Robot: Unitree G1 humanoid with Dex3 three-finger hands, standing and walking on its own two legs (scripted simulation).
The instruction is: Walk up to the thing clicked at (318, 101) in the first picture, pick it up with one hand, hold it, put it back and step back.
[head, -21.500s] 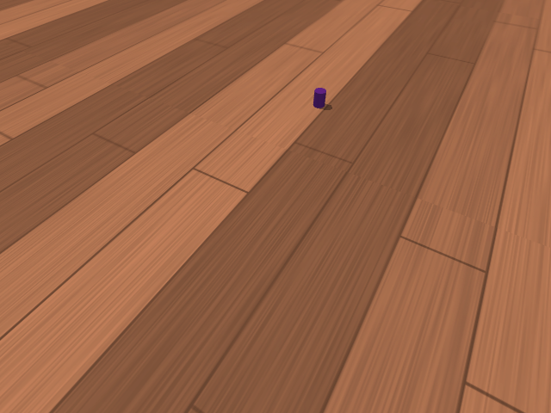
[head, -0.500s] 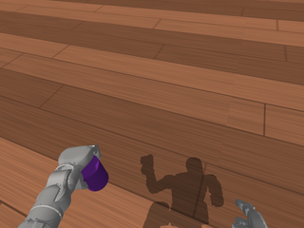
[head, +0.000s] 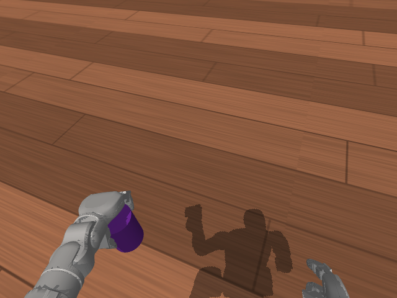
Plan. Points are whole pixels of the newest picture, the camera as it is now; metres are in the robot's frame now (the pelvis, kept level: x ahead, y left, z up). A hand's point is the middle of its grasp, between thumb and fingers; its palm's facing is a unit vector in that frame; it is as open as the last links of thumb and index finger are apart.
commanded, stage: hold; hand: left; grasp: from above
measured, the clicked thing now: (122, 228) +0.30 +0.21 -0.07
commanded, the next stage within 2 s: crouch in 0.26 s
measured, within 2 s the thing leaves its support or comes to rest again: neither
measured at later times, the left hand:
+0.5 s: hand (107, 228) +0.29 +0.23 -0.03, palm faces -0.45 -0.07 -0.89, open 10.6 cm
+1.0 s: hand (128, 243) +0.33 +0.25 -0.25, palm faces -0.41 +0.04 -0.91, open 10.6 cm
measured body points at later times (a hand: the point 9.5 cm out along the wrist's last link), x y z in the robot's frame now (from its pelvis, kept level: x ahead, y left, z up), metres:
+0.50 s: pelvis +0.00 +0.00 +0.00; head +0.01 -0.02 +0.45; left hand +0.31 +0.23 +0.02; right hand +0.15 -0.25 -0.11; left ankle +0.01 +0.14 -0.74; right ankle +0.00 -0.13 -0.74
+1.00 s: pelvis -0.05 +0.01 -0.14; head +0.08 +0.03 +0.29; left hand +0.35 +0.24 -0.20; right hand +0.02 -0.28 -0.26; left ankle +0.01 +0.14 -0.74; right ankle +0.00 -0.13 -0.74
